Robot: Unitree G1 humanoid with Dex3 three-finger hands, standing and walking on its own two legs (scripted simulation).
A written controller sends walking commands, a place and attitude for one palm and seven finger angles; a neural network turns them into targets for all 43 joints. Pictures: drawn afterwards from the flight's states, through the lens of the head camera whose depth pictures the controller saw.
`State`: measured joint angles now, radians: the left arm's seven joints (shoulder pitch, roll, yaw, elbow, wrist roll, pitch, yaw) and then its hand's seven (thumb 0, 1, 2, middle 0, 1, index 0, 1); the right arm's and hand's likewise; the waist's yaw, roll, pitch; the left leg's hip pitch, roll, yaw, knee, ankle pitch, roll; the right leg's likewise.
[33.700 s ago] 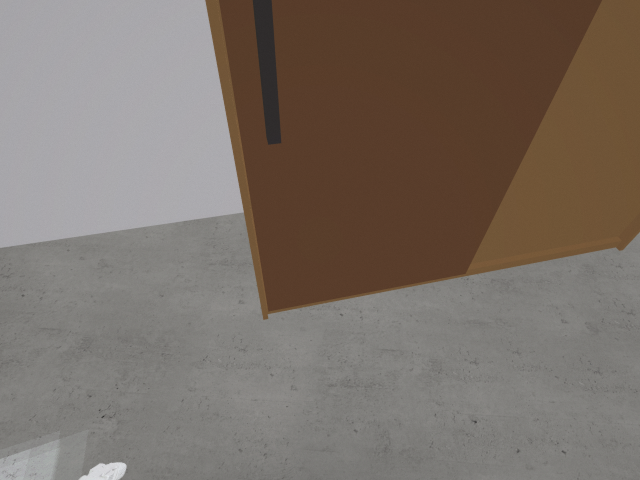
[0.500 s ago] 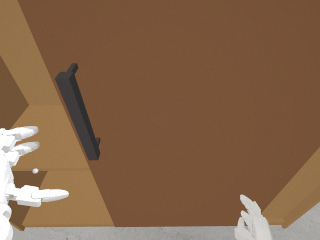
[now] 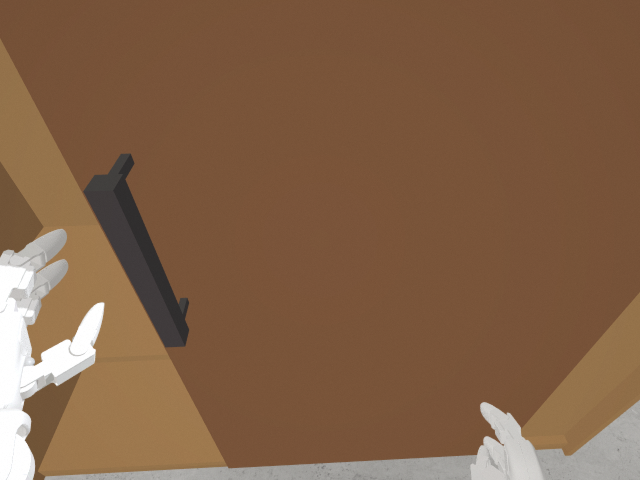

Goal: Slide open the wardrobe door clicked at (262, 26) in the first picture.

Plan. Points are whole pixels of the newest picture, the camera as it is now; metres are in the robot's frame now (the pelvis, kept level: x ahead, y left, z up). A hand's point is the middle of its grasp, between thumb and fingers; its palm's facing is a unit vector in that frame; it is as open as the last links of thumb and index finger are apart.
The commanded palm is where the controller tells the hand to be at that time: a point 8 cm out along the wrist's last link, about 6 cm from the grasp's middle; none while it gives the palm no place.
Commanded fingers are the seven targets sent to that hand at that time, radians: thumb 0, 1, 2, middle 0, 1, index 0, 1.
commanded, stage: draw the hand back to the body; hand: left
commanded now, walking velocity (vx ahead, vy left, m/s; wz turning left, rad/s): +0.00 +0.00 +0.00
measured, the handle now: (153, 261) +0.30 +0.25 +0.15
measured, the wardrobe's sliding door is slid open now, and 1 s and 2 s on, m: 0.53 0.53 0.53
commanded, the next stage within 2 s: step back with the hand held close in 0.40 s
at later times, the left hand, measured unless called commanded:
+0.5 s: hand (82, 338) +0.18 +0.26 +0.16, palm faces +0.46 -0.81 -0.37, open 7.4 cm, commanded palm +0.14 +0.30 +0.18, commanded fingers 0.00 0.90 0.90 -0.20 -0.30 -0.20 -0.30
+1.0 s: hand (44, 360) +0.16 +0.29 +0.16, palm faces +0.36 -0.79 -0.49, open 7.4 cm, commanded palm +0.10 +0.32 +0.18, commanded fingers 0.00 0.90 0.90 -0.20 -0.30 -0.20 -0.30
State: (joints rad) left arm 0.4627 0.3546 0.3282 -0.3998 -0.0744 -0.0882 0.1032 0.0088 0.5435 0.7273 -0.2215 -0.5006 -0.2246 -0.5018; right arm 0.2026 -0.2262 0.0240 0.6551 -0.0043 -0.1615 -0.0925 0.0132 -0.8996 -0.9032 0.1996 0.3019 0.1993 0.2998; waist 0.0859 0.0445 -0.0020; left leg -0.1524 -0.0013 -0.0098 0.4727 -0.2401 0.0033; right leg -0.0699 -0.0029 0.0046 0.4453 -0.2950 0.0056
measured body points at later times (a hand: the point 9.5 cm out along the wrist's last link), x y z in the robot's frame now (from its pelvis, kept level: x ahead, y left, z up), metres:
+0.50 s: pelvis +0.00 +0.00 +0.00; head -0.03 -0.02 +0.45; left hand +0.15 +0.30 +0.18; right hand +0.19 -0.22 -0.07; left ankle +0.02 +0.12 -0.74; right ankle -0.03 -0.12 -0.74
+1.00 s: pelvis -0.05 +0.02 +0.00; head -0.02 +0.04 +0.45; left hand +0.13 +0.33 +0.18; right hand +0.13 -0.22 -0.07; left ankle +0.02 +0.12 -0.74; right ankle -0.03 -0.12 -0.74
